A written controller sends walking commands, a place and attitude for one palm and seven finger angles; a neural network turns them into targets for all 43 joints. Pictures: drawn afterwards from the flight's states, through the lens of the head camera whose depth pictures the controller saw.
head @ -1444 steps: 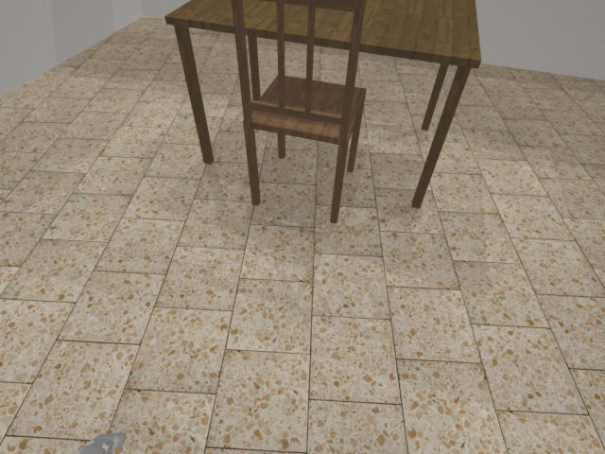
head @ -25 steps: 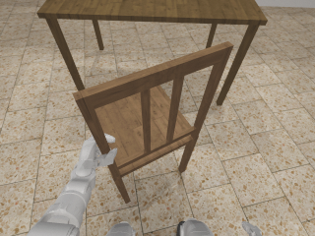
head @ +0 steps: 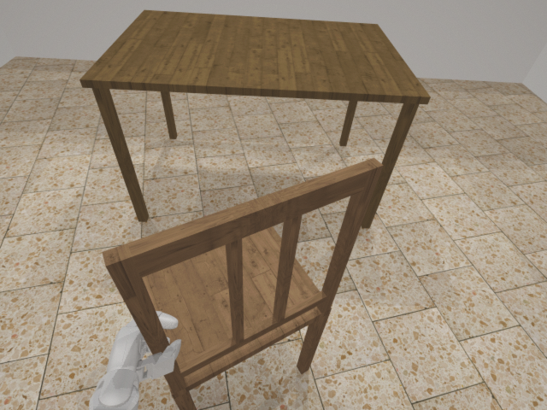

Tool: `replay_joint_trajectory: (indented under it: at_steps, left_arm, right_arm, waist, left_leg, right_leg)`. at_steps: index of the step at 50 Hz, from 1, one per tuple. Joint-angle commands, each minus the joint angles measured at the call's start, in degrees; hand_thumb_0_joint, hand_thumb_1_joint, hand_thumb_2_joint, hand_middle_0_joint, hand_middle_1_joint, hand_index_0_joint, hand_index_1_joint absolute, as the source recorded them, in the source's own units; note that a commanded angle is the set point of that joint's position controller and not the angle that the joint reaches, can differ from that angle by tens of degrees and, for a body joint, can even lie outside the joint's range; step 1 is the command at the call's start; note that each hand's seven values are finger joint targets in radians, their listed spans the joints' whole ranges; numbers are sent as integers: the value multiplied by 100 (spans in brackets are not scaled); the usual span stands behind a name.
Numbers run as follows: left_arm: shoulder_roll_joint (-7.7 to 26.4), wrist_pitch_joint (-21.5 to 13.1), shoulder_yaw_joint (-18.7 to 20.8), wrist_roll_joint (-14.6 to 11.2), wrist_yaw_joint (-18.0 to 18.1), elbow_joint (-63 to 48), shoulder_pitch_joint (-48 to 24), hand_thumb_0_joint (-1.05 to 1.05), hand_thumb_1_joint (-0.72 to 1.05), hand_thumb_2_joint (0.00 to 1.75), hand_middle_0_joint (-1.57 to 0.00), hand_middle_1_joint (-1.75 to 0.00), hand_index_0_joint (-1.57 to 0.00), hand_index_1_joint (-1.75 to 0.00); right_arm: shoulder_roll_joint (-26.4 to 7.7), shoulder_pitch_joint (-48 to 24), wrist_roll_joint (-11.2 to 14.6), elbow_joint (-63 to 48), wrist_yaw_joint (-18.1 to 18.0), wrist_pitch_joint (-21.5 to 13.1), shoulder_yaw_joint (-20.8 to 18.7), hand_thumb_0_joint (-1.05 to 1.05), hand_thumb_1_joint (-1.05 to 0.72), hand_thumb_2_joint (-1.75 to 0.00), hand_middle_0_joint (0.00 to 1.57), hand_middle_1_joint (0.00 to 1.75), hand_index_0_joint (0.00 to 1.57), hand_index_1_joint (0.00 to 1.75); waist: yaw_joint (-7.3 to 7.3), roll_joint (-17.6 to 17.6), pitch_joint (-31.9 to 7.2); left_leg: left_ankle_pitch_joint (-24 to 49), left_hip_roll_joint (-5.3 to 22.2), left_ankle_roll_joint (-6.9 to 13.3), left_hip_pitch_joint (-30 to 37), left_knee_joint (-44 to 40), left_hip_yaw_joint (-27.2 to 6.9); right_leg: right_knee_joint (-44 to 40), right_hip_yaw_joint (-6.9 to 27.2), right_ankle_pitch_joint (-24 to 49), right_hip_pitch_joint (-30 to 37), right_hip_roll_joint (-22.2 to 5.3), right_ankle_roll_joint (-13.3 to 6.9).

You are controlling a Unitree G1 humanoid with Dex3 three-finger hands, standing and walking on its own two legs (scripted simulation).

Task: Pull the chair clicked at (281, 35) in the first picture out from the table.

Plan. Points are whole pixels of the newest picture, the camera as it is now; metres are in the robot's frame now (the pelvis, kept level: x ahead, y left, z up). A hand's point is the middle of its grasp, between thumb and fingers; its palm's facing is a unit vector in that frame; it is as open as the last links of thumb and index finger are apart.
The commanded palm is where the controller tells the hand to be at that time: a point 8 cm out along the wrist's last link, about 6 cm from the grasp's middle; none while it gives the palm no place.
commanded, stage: stop walking, hand still on the chair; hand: left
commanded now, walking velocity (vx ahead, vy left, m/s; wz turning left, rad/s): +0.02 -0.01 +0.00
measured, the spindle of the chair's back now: (236, 297) +0.32 +0.08 -0.06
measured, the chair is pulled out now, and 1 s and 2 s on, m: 0.59 0.62 0.62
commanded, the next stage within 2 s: open the thumb and straighten the fingers in 0.44 s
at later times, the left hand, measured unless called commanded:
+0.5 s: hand (168, 371) +0.20 +0.17 -0.08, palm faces +0.23 -0.95 -0.20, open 6.1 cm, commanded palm +0.17 +0.22 -0.06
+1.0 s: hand (159, 365) +0.21 +0.19 -0.08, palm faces +0.24 -0.94 -0.23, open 13.5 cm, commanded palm +0.17 +0.23 -0.06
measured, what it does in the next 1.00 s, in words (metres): stands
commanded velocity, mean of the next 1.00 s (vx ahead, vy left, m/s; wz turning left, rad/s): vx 0.00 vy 0.00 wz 0.00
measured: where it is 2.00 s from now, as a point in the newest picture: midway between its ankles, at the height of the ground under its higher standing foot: outside the picture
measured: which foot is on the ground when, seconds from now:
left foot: down 0.00-1.00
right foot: down 0.00-1.00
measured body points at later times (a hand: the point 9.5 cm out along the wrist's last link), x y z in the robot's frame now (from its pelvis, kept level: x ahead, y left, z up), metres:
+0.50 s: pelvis +0.00 -0.03 +0.01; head -0.01 -0.02 +0.46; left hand +0.19 +0.22 -0.06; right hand +0.14 -0.28 -0.08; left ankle -0.01 +0.10 -0.74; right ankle +0.01 -0.14 -0.74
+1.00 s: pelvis +0.00 -0.03 -0.03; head +0.04 -0.04 +0.42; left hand +0.20 +0.24 -0.06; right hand +0.17 -0.27 -0.12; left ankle -0.01 +0.10 -0.74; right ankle +0.01 -0.14 -0.74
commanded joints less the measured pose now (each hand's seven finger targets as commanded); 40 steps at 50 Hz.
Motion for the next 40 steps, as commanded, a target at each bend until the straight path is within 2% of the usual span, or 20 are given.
replay_joint_trajectory:
  at_steps: [1, 2, 3, 4, 6, 15, 18, 25, 27, 28, 29, 30, 31, 32, 33, 34, 37, 38, 39, 40]
  left_arm:
    - [858, -435, 155, 31, 81, -1428, -1084, 0, 90, 90, -50, -145, -50, -145]
    - [948, -414, 294, 32, 129, -1473, -987, 0, 90, 90, -50, -145, -50, -145]
    - [1031, -377, 408, 10, 161, -1406, -821, 0, 90, 90, -50, -145, -50, -145]
    - [968, -371, 364, -9, 156, -1509, -771, 0, 90, 90, -50, -145, -50, -145]
    - [964, -357, 332, -43, 161, -1505, -683, 0, 90, 90, -50, -145, -50, -145]
    - [1012, -220, 434, -86, 233, -1494, -551, 0, 90, 90, -50, -145, -50, -145]
    - [1021, -174, 426, -90, 262, -1525, -515, 0, 90, 90, -50, -145, -50, -145]
    - [1002, -117, 421, -101, 291, -1652, -381, 0, 90, 90, -50, -145, -50, -145]
    - [1087, -92, 556, -124, 317, -1588, 162, 0, 90, 90, -50, -145, -50, -145]
    - [305, 135, -20, -387, 166, -1147, 64, 0, 78, 84, -50, -145, -50, -145]
    - [676, 45, 320, -404, 120, -1646, -361, 0, 66, 78, -50, -145, -50, -145]
    - [665, -34, 315, -389, 61, -1860, -347, 0, 54, 73, -50, -145, -50, -145]
    - [816, -34, 422, -393, 61, -1827, 2, 0, 42, 67, -50, -145, -50, -145]
    - [708, -51, 307, -398, 36, -2131, -92, 0, 30, 61, -50, -145, -50, -145]
    - [663, -52, 231, -398, 27, -2308, -226, 0, 17, 55, -50, -145, -50, -145]
    - [588, -44, 190, -396, 27, -2437, -168, 0, 5, 49, -50, -145, -50, -145]
    - [600, 39, 201, -438, 103, -2735, -149, 0, -31, 32, -50, -145, -50, -145]
    - [525, 96, 190, -465, 111, -2744, 93, 0, -43, 26, -47, -138, -47, -138]
    - [1218, 162, 943, -486, 166, -2496, 263, 0, -55, 20, -45, -130, -45, -130]
    - [1034, 197, 797, -503, 140, -2658, 173, 0, -55, 20, -43, -123, -43, -123]
  right_arm:
    - [-870, -614, -55, -642, -64, -469, -285, 0, -90, -90, 20, 30, 20, 30]
    - [-887, -571, -34, -635, -79, -477, -291, 0, -90, -90, 20, 30, 20, 30]
    - [-950, -591, -1, -639, -81, -457, -328, 0, -90, -90, 20, 30, 20, 30]
    - [-950, -671, 13, -664, -69, -441, -345, 0, -90, -90, 20, 30, 20, 30]
    - [-936, -723, 15, -672, -95, -444, -337, 0, -90, -90, 20, 30, 20, 30]
    - [-819, -982, 18, -812, -159, -267, -242, 0, -90, -90, 20, 30, 20, 30]
    - [-805, -1009, 25, -860, -165, -223, -224, 0, -90, -90, 20, 30, 20, 30]
    - [-800, -1051, 40, -951, -182, -182, -226, 0, -90, -90, 20, 30, 20, 30]
    - [-809, -1003, 47, -972, -182, -180, -240, 0, -90, -90, 20, 30, 20, 30]
    - [-961, -1064, 274, -861, -9, -217, -222, 0, -90, -90, 20, 30, 20, 30]
    - [-1015, -1109, 264, -899, 78, -282, -297, 0, -90, -90, 20, 30, 20, 30]
    - [-993, -1180, 228, -960, 105, -350, -326, 0, -90, -90, 20, 30, 20, 30]
    - [-997, -1092, 230, -939, 131, -382, -353, 0, -90, -90, 20, 30, 20, 30]
    - [-970, -1171, 227, -1011, 161, -449, -322, 0, -90, -90, 20, 30, 20, 30]
    - [-961, -1205, 215, -1064, 166, -507, -319, 0, -90, -90, 20, 30, 20, 30]
    - [-946, -1229, 197, -1104, 163, -575, -320, 0, -90, -90, 20, 30, 20, 30]
    - [-983, -1181, 182, -1149, 125, -717, -332, 0, -90, -90, 20, 30, 20, 30]
    - [-977, -1170, 169, -1186, 107, -767, -343, 0, -90, -90, 20, 30, 20, 30]
    - [-1079, -1066, 160, -1115, 67, -749, -381, 0, -90, -90, 20, 30, 20, 30]
    - [-1032, -1095, 149, -1164, 49, -751, -347, 0, -90, -90, 20, 30, 20, 30]
  waist:
    - [-80, 1321, -423]
    - [-112, 1220, -823]
    - [-63, 715, -1081]
    - [-57, 526, -1242]
    - [-78, 648, -1232]
    - [-16, 553, -600]
    - [-5, 684, -399]
    - [18, 617, -491]
    - [47, 724, -502]
    - [-276, 37, -95]
    - [-128, -85, -253]
    - [-101, 200, -301]
    - [-53, 281, -368]
    - [-52, 517, -483]
    - [-88, 530, -537]
    - [-44, 655, -708]
    - [-88, 394, -1051]
    - [-54, 340, -1104]
    - [32, 215, -1170]
    - [8, 148, -1288]
  left_leg:
    - [1481, 820, -17, 241, -711, -835]
    - [2293, 843, -132, 526, -643, -819]
    - [2926, 913, -126, 706, -450, -780]
    - [3233, 892, -146, 889, -301, -659]
    - [3001, 821, -153, 795, -315, -557]
    - [1200, 734, -60, 205, -719, -507]
    - [684, 685, -46, 53, -819, -496]
    - [854, 690, -30, 156, -755, -456]
    - [804, 690, -38, 128, -786, -473]
    - [677, 549, -49, -510, -595, -235]
    - [585, 486, -26, -752, -415, -212]
    - [528, 450, -16, -791, -296, -138]
    - [418, 431, -19, -837, -221, -141]
    - [267, 364, -16, -930, -124, -95]
    - [196, 349, -17, -956, -32, -112]
    - [195, 332, -20, -977, 70, -86]
    - [198, 318, -21, -1122, 306, -151]
    - [249, 314, -26, -1153, 397, -144]
    - [246, 295, -32, -1346, 507, -144]
    - [282, 254, -25, -1431, 589, -120]
  right_leg:
    - [-533, 131, 1103, 212, -280, -208]
    - [-306, 73, 1504, 345, -164, -219]
    - [-287, 81, 1929, 507, -132, -206]
    - [-288, 114, 2273, 589, -192, -213]
    - [-337, 230, 2385, 640, -300, -227]
    - [-698, 460, 1349, 379, -385, -166]
    - [-853, 504, 831, 244, -371, -156]
    - [-857, 516, 972, 283, -379, -156]
    - [-855, 467, 890, 291, -359, -144]
    - [-351, -138, 628, -62, -123, -112]
    - [-209, -136, 585, -156, -91, -110]
    - [-135, -112, 536, -251, -117, -109]
    - [-75, -112, 423, -259, -111, -109]
    - [-13, -97, 264, -368, -104, -100]
    - [85, -87, 201, -476, -81, -110]
    - [184, -107, 175, -539, -73, -113]
    - [440, -148, 144, -712, -28, -84]
    - [535, -159, 215, -765, -23, -75]
    - [634, -106, 269, -776, -23, -75]
    - [720, -120, 352, -775, -31, -45]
